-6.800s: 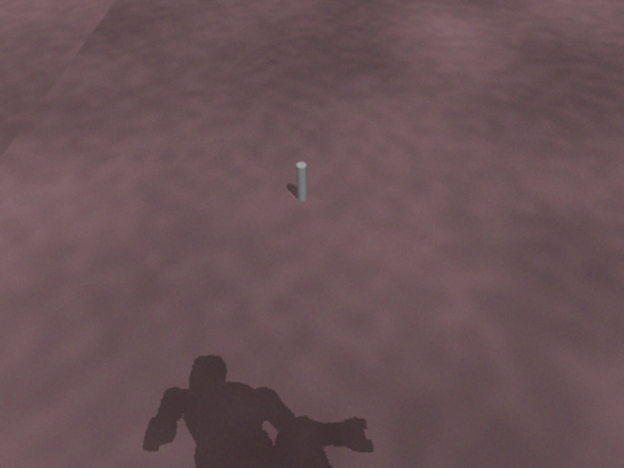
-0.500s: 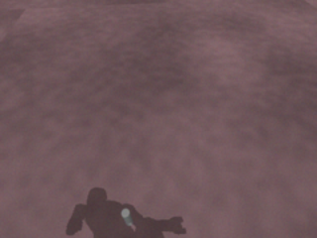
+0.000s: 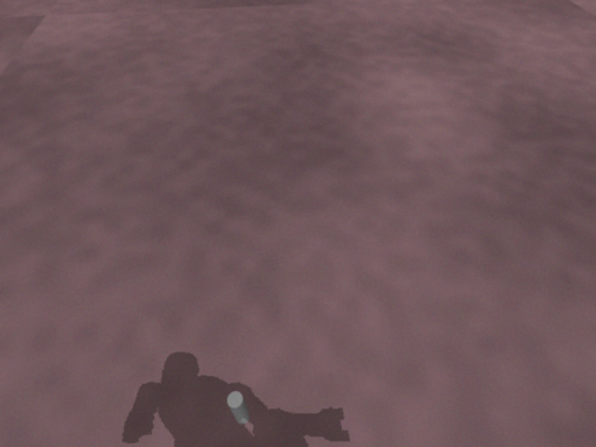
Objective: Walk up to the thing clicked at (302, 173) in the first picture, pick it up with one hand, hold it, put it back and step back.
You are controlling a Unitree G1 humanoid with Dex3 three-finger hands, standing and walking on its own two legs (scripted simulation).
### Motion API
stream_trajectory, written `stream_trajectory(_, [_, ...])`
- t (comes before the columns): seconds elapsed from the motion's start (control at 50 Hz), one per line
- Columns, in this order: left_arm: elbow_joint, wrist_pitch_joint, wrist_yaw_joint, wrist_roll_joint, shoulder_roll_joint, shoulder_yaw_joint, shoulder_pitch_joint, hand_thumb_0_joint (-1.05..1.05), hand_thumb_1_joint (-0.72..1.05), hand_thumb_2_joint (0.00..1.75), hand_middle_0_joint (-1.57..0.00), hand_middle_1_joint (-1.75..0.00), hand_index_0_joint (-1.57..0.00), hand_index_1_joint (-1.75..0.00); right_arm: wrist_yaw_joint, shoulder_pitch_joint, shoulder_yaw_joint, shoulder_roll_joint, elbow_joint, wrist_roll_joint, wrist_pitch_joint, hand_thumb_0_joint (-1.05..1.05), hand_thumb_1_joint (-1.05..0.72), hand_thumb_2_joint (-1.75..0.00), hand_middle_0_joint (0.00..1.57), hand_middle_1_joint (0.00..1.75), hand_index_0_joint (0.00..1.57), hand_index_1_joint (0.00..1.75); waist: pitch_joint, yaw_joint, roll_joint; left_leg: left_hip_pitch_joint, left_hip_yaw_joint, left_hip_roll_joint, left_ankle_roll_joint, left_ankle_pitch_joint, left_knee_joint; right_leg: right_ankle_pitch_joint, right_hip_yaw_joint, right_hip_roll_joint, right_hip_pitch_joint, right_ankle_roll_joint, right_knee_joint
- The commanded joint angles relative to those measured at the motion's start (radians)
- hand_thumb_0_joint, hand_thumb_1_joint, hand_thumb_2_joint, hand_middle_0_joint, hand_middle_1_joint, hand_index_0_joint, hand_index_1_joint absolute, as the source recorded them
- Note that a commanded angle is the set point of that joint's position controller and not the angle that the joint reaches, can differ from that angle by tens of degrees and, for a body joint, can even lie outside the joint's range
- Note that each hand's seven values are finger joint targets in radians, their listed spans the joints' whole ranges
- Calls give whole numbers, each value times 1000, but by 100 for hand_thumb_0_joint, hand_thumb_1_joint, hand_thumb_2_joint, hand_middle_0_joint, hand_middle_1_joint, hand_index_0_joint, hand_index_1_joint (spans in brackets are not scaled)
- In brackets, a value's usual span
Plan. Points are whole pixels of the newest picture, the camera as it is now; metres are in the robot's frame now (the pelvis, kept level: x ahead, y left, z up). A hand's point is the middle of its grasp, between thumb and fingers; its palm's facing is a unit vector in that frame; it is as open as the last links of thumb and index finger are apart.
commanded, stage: stand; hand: left
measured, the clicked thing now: (239, 408) +0.32 +0.17 -0.69
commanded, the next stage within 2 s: go down in 0.44 s
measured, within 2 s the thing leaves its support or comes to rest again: neither
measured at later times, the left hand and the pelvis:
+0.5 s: hand out of the picture +0.07 +0.25 -0.16, palm faces -0.03 -0.94 -0.34, open 7.4 cm; pelvis +0.00 +0.00 +0.00, yaw +0 degrees
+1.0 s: hand out of the picture +0.14 +0.28 -0.20, palm faces +0.06 -0.95 -0.30, open 15.7 cm; pelvis -0.02 +0.00 -0.07, yaw +0 degrees
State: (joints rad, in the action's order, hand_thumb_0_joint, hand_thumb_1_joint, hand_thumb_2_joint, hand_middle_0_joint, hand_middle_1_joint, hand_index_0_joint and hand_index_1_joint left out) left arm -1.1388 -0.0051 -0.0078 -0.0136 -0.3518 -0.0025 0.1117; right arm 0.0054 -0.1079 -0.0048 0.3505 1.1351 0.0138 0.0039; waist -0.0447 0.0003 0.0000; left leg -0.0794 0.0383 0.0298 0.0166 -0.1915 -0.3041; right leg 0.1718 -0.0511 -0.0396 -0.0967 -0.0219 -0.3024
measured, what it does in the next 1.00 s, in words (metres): lowers itself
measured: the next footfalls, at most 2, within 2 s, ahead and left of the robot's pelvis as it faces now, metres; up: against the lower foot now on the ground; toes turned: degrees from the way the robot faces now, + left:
none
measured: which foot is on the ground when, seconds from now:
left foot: down 0.00-1.00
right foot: down 0.00-1.00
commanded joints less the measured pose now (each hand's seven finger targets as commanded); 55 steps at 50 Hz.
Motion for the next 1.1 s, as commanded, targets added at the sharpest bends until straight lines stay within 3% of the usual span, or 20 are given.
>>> stream_trajectory(0.0, [61,-25,15,4,-214,45,-35,0,90,90,-20,-30,-20,-30,-12,42,42,215,-58,-4,25,0,-90,-90,20,30,20,30,71,1,9,-8,-92,116,-32,164,45,-165,98,-116,26,37,44])
stream_trajectory(0.5, [64,-22,17,2,-213,45,-34,0,90,90,-20,-30,-20,-30,-15,35,41,217,-67,-3,26,0,-90,-90,20,30,20,30,78,2,8,-6,-92,118,-33,198,40,-181,91,-117,35,36,30])
stream_trajectory(0.52, [63,-22,17,2,-210,44,-35,0,82,82,-12,-22,-12,-22,-15,32,41,215,-69,-3,26,0,-96,-90,21,29,20,29,76,0,10,-12,-92,117,-32,198,42,-184,91,-117,38,36,27])
stream_trajectory(0.54, [414,-112,34,56,-55,56,-386,0,74,74,-4,-14,-4,-14,-35,0,3,49,-345,-72,71,0,-97,-92,20,30,20,30,-33,-123,7,-132,9,-22,-26,50,-25,-94,14,36,-217,30,-35])
stream_trajectory(0.56, [320,-102,39,53,-91,67,-487,0,66,66,-2,-6,-3,-6,-43,-49,7,74,-287,-71,68,0,-96,-92,20,30,20,30,8,-93,-22,-135,5,-27,-31,24,-48,-56,6,31,-170,26,-44])
stream_trajectory(0.58, [162,-65,42,28,-193,129,-298,0,58,58,-3,-6,-3,-6,-53,-89,30,108,-295,-74,57,0,-96,-92,20,30,20,30,10,-59,-42,-165,10,-27,-29,16,-70,-27,-2,36,-172,29,-53])
stream_trajectory(0.62, [114,-46,16,-4,-260,186,-317,0,42,42,-4,-7,-4,-6,-51,-115,50,106,-334,-60,53,0,-96,-92,20,30,20,30,97,-39,-45,-224,3,-35,-33,41,-158,-41,3,33,-203,34,-130])
stream_trajectory(0.64, [147,-57,1,-26,-257,197,-309,0,34,34,-4,-7,-4,-6,-50,-127,68,97,-357,-43,60,0,-96,-92,20,30,20,30,192,-25,-18,-227,2,-37,-29,63,-188,-71,9,26,-184,36,-173])
stream_trajectory(0.66, [65,-41,-7,-47,-264,250,-154,0,26,26,-6,-6,-6,-5,-46,-157,83,101,-364,-30,61,0,-95,-91,20,30,20,30,233,0,-18,-264,3,-45,-26,100,-234,-108,11,22,-177,35,-216])
stream_trajectory(0.68, [66,-33,-20,-51,-239,253,-74,0,18,18,-6,-7,-7,-6,-39,-164,87,94,-390,-29,64,0,-94,-91,20,30,20,30,251,21,23,-299,2,-48,-21,116,-264,-114,12,22,-186,41,-252])
stream_trajectory(0.7, [121,-33,-26,-55,-250,268,-83,0,10,14,-6,-6,-7,-5,-36,-168,91,89,-415,-29,67,0,-95,-91,20,30,20,30,286,28,33,-310,2,-49,-18,132,-282,-127,16,24,-185,42,-275])
stream_trajectory(0.78, [168,-8,-61,-57,-220,288,-75,0,-14,10,-8,-6,-8,-6,-26,-136,96,74,-495,-34,70,0,-91,-90,20,30,20,30,270,12,8,-411,-14,-38,-17,109,-357,-84,7,35,-276,44,-344])
stream_trajectory(0.82, [172,-14,-76,-56,-262,337,-56,0,-25,7,-8,-6,-8,-5,-23,-122,101,80,-528,-32,77,0,-90,-90,20,30,20,30,277,13,9,-490,-17,-34,-19,70,-431,-41,8,33,-349,44,-413])
stream_trajectory(0.86, [244,-40,-104,-50,-235,328,-66,0,-37,7,-8,-9,-8,-9,-20,-120,106,75,-561,-29,90,0,-89,-90,20,30,20,30,270,-1,44,-542,-21,-29,-18,-1,-498,35,10,34,-466,46,-486])
stream_trajectory(0.9, [321,-60,-122,-33,-243,356,-32,0,-49,4,-9,-9,-9,-8,-22,-126,104,68,-594,-30,104,0,-89,-89,20,30,20,30,335,4,60,-564,-35,-20,-16,-21,-537,59,5,37,-513,48,-545])
stream_trajectory(0.94, [497,-81,-138,-28,-240,334,-85,0,-53,3,-9,-10,-10,-9,-30,-130,113,62,-612,-29,115,0,-89,-89,20,30,20,30,387,-7,82,-578,-35,-20,-17,-35,-581,65,11,34,-560,46,-580])
stream_trajectory(0.96, [468,-74,-138,-23,-252,366,-27,0,-57,3,-9,-11,-10,-10,-36,-121,113,71,-635,-30,121,0,-90,-89,20,30,20,30,390,-16,58,-585,-40,-15,-19,-20,-596,54,7,36,-565,45,-599])
stream_trajectory(1.02, [591,-54,-146,-14,-243,361,2,0,-59,3,-9,-9,-10,-9,-43,-122,113,65,-644,-29,131,0,-90,-89,20,30,20,30,407,-11,79,-628,-49,-11,-16,-26,-638,74,8,33,-622,46,-645])
stream_trajectory(1.06, [589,-27,-142,-11,-270,404,87,0,-58,2,-9,-7,-9,-7,-48,-116,105,62,-657,-32,137,0,-90,-89,20,30,20,30,397,-7,54,-656,-52,-8,-20,-79,-641,115,8,33,-629,43,-646])
stream_trajectory(1.08, [659,-22,-151,-3,-228,368,85,0,-60,1,-9,-7,-9,-7,-49,-111,112,67,-668,-32,144,0,-90,-90,20,30,20,30,428,-13,76,-644,-55,-5,-16,-56,-649,97,7,32,-635,45,-665])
